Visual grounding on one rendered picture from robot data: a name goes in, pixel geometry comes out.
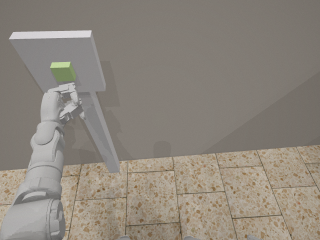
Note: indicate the left robot forearm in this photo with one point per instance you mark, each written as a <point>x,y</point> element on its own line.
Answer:
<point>43,176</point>

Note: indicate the button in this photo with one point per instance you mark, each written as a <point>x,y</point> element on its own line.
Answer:
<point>63,71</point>

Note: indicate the left robot upper arm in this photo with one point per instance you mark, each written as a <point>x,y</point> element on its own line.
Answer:
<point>36,220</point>

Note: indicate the panel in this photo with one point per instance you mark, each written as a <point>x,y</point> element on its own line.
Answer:
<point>39,49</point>

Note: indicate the left robot hand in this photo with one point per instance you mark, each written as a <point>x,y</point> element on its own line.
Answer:
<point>53,108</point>

